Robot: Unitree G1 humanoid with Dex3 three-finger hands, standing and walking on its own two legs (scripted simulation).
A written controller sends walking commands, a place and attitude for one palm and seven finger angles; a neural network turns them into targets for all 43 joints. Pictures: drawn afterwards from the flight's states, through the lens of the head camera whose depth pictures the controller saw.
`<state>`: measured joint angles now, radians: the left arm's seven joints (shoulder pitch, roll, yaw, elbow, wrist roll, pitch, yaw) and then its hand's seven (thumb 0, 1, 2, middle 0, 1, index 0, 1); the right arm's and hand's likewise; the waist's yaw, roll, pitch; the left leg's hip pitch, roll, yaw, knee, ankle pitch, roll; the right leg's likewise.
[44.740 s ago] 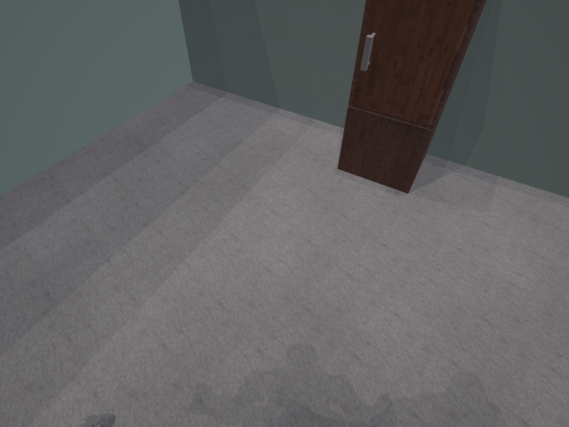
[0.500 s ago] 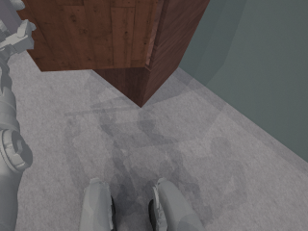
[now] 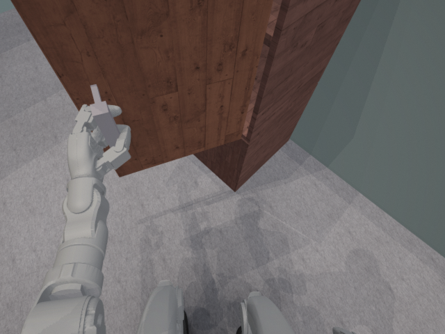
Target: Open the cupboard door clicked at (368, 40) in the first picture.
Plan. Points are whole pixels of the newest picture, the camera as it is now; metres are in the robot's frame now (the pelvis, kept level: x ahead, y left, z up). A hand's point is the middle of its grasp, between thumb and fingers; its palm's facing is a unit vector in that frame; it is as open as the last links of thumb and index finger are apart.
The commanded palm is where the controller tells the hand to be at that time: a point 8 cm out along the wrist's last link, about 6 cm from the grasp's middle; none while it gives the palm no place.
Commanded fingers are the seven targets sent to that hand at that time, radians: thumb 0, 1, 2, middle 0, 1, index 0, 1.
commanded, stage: pull the door open along its arc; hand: left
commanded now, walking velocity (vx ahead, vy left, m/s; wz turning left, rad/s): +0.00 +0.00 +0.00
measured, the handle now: (108, 123) +0.49 +0.21 +0.03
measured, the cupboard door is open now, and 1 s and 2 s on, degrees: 67 94 97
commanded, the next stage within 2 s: open thumb and fingers to let go in 0.40 s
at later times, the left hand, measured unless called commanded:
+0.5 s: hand (185, 202) +0.33 +0.06 +0.03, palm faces +0.43 -0.90 +0.03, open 6.8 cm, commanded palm +0.29 +0.11 +0.02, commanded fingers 0.00 0.83 0.87 -0.40 -1.34 -0.40 -1.34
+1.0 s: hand (184, 196) +0.34 +0.06 +0.03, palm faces +0.41 -0.91 +0.01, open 12.3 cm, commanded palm +0.29 +0.10 +0.02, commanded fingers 0.00 -0.50 0.30 -0.27 -1.00 -0.27 -1.00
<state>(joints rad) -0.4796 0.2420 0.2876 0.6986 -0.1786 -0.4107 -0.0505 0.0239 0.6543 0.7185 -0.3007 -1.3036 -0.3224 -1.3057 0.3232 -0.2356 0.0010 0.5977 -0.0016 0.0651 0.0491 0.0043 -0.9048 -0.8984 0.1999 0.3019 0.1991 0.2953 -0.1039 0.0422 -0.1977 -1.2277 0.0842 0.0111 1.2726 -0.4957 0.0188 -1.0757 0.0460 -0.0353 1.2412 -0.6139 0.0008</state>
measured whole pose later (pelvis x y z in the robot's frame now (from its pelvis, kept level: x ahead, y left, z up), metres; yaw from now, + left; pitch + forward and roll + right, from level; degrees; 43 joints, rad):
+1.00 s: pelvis -0.01 -0.05 +0.00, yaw +5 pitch +21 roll +0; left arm -0.21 -0.07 -0.06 0.58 0.08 -0.56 0.54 0.00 -0.23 0.42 -0.32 -1.22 -0.31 -1.23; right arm 0.20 -0.20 -0.04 0.66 -0.09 0.02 0.03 0.01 -0.91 -0.90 0.20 0.30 0.20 0.30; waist -0.04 0.02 -0.20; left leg -1.13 0.04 -0.03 1.22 -0.46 -0.04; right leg -1.00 0.01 -0.08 1.28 -0.65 -0.06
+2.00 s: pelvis -0.02 -0.01 -0.01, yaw +3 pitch +19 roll -2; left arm -0.02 0.06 -0.16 0.36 -0.01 -0.51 0.11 -0.01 -0.50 0.30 -0.16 -0.30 -0.16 -0.31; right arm 0.21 -0.21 -0.01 0.52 -0.02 0.11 0.05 0.01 -0.91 -0.90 0.20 0.30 0.20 0.30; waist -0.01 0.03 -0.17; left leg -1.15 0.04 0.01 1.30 -0.48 0.01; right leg -1.01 0.00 -0.04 1.32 -0.64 -0.01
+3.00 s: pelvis -0.01 -0.02 +0.02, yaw +4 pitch +15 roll -2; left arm 0.44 0.22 0.04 -0.16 -0.21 -0.34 -0.12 -0.01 -0.50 0.30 -0.16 -0.30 -0.15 -0.30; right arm 0.25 -0.20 0.02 0.46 0.03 0.00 -0.06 0.01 -0.90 -0.90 0.20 0.30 0.20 0.30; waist 0.00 0.06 -0.18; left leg -1.01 0.04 -0.03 1.21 -0.47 0.00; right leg -0.85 0.02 -0.07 1.20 -0.62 -0.02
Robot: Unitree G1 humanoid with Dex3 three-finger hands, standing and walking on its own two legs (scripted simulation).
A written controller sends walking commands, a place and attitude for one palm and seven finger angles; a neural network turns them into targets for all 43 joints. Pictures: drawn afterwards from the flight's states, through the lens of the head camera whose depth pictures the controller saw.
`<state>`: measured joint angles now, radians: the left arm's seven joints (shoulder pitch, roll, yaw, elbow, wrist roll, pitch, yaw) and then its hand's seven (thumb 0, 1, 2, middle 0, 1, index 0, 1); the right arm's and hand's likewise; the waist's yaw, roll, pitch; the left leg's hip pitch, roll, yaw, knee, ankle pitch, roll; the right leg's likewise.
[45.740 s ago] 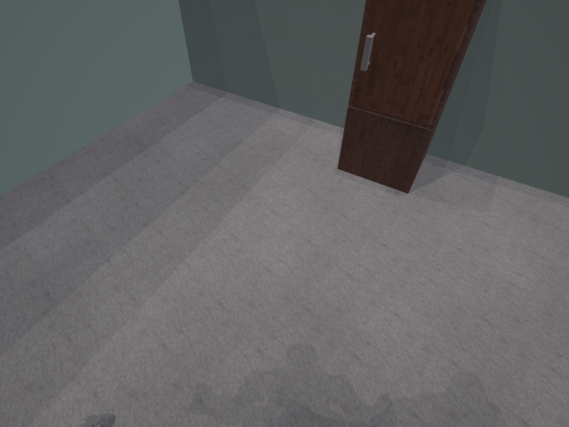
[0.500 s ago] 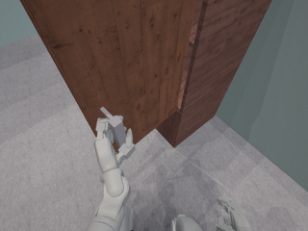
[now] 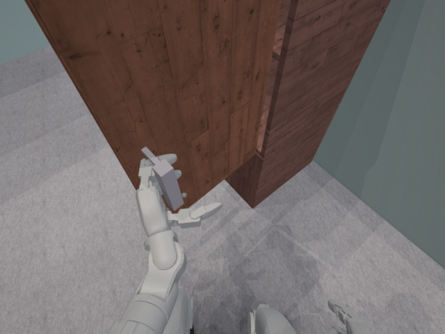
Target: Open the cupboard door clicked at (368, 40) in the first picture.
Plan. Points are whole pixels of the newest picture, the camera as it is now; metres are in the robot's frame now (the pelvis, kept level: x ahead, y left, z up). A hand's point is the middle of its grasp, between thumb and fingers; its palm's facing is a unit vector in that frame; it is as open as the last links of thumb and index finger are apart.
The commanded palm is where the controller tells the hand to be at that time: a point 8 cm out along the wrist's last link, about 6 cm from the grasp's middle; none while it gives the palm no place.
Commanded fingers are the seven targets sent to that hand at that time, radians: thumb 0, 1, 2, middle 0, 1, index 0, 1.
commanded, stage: open thumb and fingers to let go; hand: left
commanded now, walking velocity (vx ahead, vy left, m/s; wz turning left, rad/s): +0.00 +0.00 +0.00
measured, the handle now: (162, 179) +0.39 +0.12 +0.03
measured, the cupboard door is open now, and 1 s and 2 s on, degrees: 94 97 97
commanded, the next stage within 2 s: slide the hand sideways off the handle in 0.32 s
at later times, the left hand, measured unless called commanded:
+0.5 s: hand (184, 203) +0.34 +0.08 +0.02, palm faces +0.16 -0.99 -0.05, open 15.2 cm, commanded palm +0.31 +0.12 +0.02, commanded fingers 0.00 -0.50 0.30 -0.15 -0.30 -0.15 -0.30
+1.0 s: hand (170, 233) +0.29 +0.10 +0.02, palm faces -0.10 -0.99 -0.02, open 16.3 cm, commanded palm +0.27 +0.15 +0.02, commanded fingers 0.00 -0.50 0.30 -0.15 -0.30 -0.15 -0.30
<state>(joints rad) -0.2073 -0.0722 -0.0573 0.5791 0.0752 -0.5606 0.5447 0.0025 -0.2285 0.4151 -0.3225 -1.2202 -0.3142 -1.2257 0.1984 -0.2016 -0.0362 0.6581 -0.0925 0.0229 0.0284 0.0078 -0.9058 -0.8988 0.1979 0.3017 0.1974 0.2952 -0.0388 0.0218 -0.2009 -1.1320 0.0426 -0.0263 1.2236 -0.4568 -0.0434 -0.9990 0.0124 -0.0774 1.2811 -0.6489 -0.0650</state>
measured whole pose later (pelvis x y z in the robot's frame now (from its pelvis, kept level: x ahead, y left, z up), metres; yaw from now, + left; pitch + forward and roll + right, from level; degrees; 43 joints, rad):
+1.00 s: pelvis -0.01 +0.04 -0.01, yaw -2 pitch +19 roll -2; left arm -0.02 0.06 -0.16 0.36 -0.01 -0.51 0.11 -0.01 -0.50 0.30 -0.16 -0.30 -0.16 -0.31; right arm 0.21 -0.21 -0.01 0.52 -0.02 0.11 0.05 0.01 -0.91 -0.90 0.20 0.30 0.20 0.30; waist -0.01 0.03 -0.17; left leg -1.15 0.04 0.01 1.30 -0.48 0.01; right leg -1.01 0.00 -0.04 1.32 -0.64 -0.01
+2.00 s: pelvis +0.00 +0.03 +0.01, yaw -1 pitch +15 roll -2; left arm 0.44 0.22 0.04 -0.16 -0.21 -0.34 -0.12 -0.01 -0.50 0.30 -0.16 -0.30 -0.15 -0.30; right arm 0.25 -0.20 0.02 0.46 0.03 0.00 -0.06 0.01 -0.90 -0.90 0.20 0.30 0.20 0.30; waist 0.00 0.06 -0.18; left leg -1.01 0.04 -0.03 1.21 -0.47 0.00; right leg -0.85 0.02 -0.07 1.20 -0.62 -0.02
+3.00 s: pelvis +0.05 +0.04 +0.11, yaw -1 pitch -1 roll +0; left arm 0.45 0.37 0.36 -0.40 -0.07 -0.06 0.14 0.01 0.72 0.82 -0.21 -0.30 -0.20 -0.30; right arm 0.22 -0.23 0.04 0.58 0.02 -0.08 -0.09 0.01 -0.90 -0.90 0.20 0.30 0.20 0.30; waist 0.06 0.06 -0.05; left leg -0.25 0.01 0.04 0.54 -0.27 0.01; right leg -0.10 -0.01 -0.02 0.48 -0.36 0.00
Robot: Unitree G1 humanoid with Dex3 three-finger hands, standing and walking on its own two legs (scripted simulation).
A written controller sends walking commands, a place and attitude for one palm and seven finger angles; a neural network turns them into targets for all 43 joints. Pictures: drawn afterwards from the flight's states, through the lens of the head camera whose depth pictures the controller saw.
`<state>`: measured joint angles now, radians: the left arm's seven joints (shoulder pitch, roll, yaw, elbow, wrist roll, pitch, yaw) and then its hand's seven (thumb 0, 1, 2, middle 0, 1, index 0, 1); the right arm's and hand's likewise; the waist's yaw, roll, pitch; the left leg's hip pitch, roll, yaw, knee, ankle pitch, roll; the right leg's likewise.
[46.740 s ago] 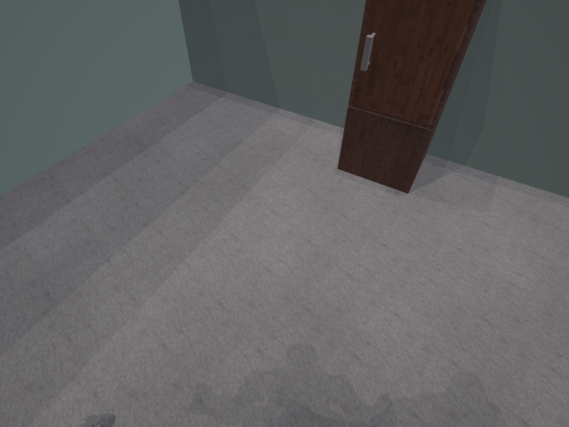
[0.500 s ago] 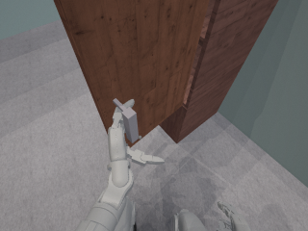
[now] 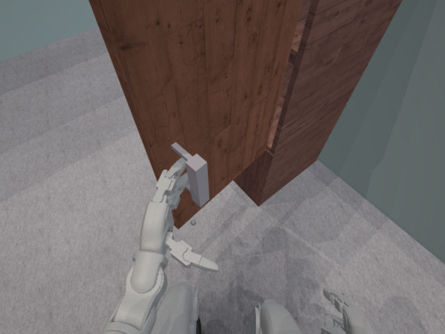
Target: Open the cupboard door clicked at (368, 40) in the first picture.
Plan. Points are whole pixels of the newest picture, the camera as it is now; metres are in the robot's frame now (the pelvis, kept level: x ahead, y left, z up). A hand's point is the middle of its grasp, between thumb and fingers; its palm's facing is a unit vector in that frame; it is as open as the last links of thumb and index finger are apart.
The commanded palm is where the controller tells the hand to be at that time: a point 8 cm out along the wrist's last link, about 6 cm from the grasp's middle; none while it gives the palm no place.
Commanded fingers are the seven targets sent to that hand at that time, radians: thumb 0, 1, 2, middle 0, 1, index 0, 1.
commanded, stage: slide the hand sideways off the handle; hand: left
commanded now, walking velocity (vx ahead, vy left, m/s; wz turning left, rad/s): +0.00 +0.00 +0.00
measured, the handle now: (190, 175) +0.39 +0.08 +0.04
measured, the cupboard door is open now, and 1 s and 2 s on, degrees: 97 97 97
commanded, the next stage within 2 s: draw the hand back to the body in 0.62 s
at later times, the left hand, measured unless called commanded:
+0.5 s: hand (160, 249) +0.25 +0.12 +0.04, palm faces -0.01 -1.00 -0.02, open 16.3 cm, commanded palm +0.23 +0.17 +0.03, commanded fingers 0.00 -0.50 0.30 -0.15 -0.30 -0.15 -0.30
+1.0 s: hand (123, 248) +0.23 +0.15 +0.10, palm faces +0.00 -1.00 -0.07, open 16.3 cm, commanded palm +0.21 +0.21 +0.10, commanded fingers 0.00 -0.50 0.30 -0.15 -0.30 -0.15 -0.30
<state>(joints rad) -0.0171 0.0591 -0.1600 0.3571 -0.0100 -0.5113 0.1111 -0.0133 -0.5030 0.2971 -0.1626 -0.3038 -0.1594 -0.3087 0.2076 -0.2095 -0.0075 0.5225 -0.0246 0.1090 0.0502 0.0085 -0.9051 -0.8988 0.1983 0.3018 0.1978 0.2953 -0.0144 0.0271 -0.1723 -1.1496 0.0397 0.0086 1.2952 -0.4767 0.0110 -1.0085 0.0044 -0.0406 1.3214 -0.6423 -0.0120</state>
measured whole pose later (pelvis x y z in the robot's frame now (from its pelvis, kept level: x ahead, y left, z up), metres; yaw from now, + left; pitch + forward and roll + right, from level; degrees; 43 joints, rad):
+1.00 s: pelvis +0.01 -0.01 +0.02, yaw +1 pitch +15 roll -2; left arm 0.44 0.22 0.04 -0.16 -0.21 -0.34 -0.12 -0.01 -0.50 0.30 -0.16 -0.30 -0.15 -0.30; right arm 0.25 -0.20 0.02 0.46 0.03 0.00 -0.06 0.01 -0.90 -0.90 0.20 0.30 0.20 0.30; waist 0.00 0.06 -0.18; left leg -1.01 0.04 -0.03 1.21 -0.47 0.00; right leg -0.85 0.02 -0.07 1.20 -0.62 -0.02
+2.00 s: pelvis +0.06 +0.00 +0.12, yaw +0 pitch -1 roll +0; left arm 0.45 0.37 0.36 -0.40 -0.07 -0.06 0.14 0.01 0.72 0.82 -0.21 -0.30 -0.20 -0.30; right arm 0.22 -0.23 0.04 0.58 0.02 -0.08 -0.09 0.01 -0.90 -0.90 0.20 0.30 0.20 0.30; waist 0.06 0.06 -0.05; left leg -0.25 0.01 0.04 0.54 -0.27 0.01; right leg -0.10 -0.01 -0.02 0.48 -0.36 0.00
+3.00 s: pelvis -0.01 +0.02 +0.12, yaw +0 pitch -1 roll -2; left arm 0.58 0.43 0.40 -0.49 -0.06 -0.15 0.14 0.01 0.88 0.90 -0.22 -0.30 -0.21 -0.30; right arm 0.18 -0.23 0.00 0.54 0.02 0.02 -0.09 0.01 -0.90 -0.90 0.20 0.30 0.20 0.30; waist -0.01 0.05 0.03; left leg -0.34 0.03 0.04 0.48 -0.13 0.03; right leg -0.20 0.02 -0.01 0.44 -0.22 0.02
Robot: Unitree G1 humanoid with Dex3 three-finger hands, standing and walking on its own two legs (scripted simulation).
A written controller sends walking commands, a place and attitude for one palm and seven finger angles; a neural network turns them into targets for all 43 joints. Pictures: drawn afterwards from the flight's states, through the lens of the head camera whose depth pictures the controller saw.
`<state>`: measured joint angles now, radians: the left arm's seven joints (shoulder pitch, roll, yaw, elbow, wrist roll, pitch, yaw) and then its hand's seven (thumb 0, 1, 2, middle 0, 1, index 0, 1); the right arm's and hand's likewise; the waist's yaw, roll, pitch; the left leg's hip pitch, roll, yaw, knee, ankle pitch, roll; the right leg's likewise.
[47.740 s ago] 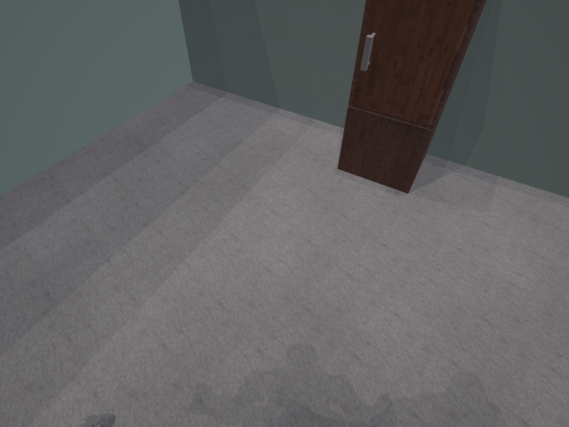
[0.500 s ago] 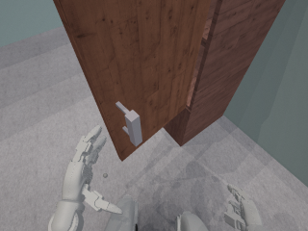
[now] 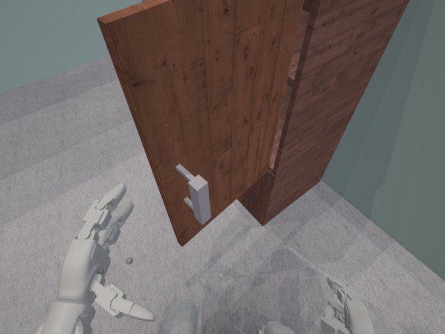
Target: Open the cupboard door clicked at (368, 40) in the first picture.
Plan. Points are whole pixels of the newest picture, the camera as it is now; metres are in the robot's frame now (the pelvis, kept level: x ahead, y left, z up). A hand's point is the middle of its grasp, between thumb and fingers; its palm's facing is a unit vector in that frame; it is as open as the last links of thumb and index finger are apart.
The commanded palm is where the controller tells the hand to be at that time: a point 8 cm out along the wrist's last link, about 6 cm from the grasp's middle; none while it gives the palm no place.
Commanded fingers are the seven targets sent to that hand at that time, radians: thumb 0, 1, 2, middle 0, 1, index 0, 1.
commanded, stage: draw the hand back to the body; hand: left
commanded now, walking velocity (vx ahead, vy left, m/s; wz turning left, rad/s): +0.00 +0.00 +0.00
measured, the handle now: (192, 194) +0.38 +0.09 +0.01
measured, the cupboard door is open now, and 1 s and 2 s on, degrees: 97 97 97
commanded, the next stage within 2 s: step back with the hand held close in 1.30 s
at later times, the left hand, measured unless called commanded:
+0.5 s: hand (54, 242) +0.22 +0.23 +0.15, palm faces +0.24 -0.90 -0.35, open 14.1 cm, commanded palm +0.19 +0.28 +0.18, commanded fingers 0.00 0.20 0.60 -0.17 -0.30 -0.17 -0.30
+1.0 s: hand out of the picture +0.24 +0.28 +0.27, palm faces +0.48 -0.77 -0.41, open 8.3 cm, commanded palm +0.19 +0.31 +0.27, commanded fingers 0.00 0.90 0.90 -0.20 -0.30 -0.20 -0.30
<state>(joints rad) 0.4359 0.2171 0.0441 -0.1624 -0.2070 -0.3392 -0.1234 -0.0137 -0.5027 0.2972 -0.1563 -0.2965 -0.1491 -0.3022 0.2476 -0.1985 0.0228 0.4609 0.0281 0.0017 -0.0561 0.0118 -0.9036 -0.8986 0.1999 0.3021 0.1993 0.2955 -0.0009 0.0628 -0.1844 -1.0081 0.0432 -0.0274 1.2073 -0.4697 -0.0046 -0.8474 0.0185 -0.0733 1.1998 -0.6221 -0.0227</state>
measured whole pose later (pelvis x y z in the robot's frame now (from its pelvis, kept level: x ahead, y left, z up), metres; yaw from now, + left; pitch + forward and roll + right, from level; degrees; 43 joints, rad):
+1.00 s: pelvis +0.05 +0.01 +0.10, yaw +0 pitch -1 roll +0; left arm 0.45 0.37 0.36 -0.40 -0.07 -0.06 0.14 0.01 0.72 0.82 -0.21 -0.30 -0.20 -0.30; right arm 0.22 -0.23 0.04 0.58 0.02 -0.08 -0.09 0.01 -0.90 -0.90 0.20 0.30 0.20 0.30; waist 0.06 0.06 -0.05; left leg -0.25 0.01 0.04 0.54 -0.27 0.01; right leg -0.10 -0.01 -0.02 0.48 -0.36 0.00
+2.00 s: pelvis -0.02 +0.02 +0.10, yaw -1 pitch -1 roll -2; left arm 0.58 0.43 0.40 -0.49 -0.06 -0.15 0.14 0.01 0.88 0.90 -0.22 -0.30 -0.21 -0.30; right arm 0.18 -0.23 0.00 0.54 0.02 0.02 -0.09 0.01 -0.90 -0.90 0.20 0.30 0.20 0.30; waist -0.01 0.05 0.03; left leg -0.34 0.03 0.04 0.48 -0.13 0.03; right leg -0.20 0.02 -0.01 0.44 -0.22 0.02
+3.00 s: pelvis -0.24 -0.02 +0.09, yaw -4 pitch +2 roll +4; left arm 0.62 0.44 0.45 -0.46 -0.06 -0.21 0.17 0.01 0.88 0.90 -0.22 -0.30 -0.21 -0.30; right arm 0.32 -0.24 0.00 0.70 0.01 -0.07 -0.06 0.01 -0.90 -0.90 0.20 0.30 0.20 0.30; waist 0.02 -0.03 -0.10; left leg -0.44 -0.01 0.10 0.72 -0.25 0.01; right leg -0.03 0.02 0.02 0.46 -0.46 -0.07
